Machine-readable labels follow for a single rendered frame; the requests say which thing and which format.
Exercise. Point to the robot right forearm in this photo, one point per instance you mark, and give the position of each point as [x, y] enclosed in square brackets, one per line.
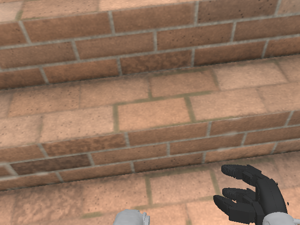
[278, 218]

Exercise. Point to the left robot thigh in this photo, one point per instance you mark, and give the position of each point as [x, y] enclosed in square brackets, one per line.
[132, 217]

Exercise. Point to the robot right hand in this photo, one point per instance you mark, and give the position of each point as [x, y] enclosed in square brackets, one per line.
[250, 206]

